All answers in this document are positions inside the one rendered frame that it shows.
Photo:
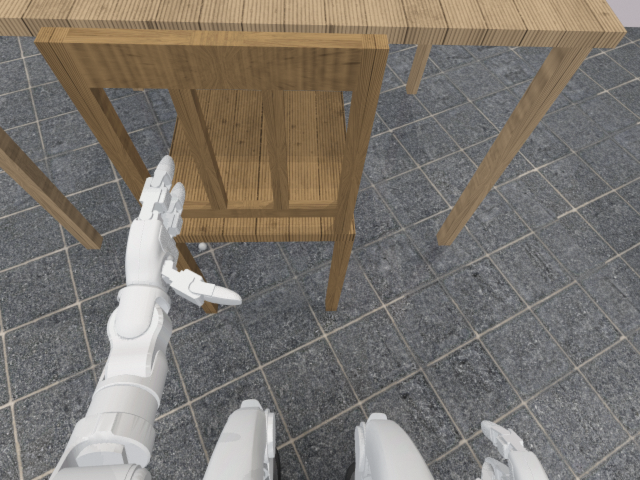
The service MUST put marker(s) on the left robot forearm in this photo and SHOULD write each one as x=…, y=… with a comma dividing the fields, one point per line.
x=118, y=426

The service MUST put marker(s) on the robot left hand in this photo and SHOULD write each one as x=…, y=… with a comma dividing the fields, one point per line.
x=150, y=242

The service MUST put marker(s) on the right robot thigh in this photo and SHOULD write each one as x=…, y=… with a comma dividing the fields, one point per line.
x=384, y=450

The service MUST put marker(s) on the robot right hand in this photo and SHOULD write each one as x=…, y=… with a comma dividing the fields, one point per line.
x=522, y=465

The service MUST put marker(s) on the robot right shin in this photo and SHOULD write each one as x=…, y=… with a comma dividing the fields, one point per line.
x=358, y=475

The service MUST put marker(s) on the chair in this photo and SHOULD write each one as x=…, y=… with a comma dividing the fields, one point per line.
x=258, y=164

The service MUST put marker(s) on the table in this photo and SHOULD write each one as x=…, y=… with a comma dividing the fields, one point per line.
x=572, y=27

